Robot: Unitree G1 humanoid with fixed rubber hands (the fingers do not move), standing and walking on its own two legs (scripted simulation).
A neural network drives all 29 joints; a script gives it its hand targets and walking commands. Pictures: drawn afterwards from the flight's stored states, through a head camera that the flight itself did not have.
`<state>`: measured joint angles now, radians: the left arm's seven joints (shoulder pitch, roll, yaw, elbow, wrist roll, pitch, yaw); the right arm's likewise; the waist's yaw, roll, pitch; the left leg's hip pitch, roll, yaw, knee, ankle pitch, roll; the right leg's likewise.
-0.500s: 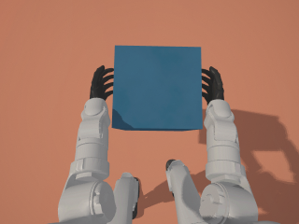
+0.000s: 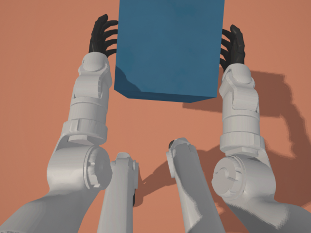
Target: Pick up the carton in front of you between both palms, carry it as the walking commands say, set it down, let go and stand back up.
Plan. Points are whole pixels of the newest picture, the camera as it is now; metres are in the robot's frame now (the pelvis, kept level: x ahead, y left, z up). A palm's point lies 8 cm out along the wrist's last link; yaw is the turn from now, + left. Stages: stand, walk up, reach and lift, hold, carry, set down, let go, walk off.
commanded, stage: set down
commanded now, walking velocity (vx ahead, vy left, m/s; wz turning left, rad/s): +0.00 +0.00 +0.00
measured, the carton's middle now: (164, 60) +0.51 -0.10 -0.18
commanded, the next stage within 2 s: none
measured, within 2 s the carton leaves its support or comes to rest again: rests again in 1.14 s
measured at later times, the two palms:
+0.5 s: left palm (122, 56) +0.56 +0.02 -0.25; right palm (219, 72) +0.47 -0.27 -0.25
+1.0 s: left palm (123, 60) +0.57 +0.02 -0.31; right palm (213, 76) +0.47 -0.26 -0.30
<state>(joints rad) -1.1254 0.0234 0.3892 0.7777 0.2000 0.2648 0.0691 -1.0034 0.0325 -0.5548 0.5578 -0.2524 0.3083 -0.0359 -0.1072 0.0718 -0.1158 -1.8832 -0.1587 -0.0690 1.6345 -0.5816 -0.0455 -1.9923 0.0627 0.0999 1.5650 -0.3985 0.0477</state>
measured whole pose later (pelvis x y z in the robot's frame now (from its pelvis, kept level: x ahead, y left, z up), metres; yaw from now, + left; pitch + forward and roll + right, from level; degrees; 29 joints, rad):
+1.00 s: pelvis -0.01 +0.01 -0.13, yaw +1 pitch +44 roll -2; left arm -1.64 0.25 0.04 1.12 0.02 0.25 0.15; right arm -1.35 -0.14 -0.63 0.76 -0.15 0.27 0.01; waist -0.21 0.07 0.32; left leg -2.20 -0.23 -0.06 2.12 -0.68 -0.04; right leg -2.27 0.00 0.05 2.01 -0.51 0.07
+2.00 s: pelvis -0.02 +0.01 -0.15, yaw -1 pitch +38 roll -4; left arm -1.69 0.44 -0.16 1.13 -0.16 0.17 0.09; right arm -1.48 -0.33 -0.54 1.14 0.04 0.04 -0.04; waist -0.19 0.02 0.49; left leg -2.20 -0.12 -0.04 2.23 -0.69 -0.01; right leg -2.26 -0.05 -0.02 2.10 -0.50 0.02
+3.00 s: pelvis +0.00 +0.00 +0.05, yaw -2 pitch +48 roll +1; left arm -1.46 0.39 0.11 1.00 0.03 0.32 0.01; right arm -1.19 -0.23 -0.45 0.74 0.06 0.28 -0.05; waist -0.21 0.06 0.00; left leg -1.78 -0.07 -0.04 1.44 -0.50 -0.01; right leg -1.86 0.02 0.02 1.35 -0.33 0.01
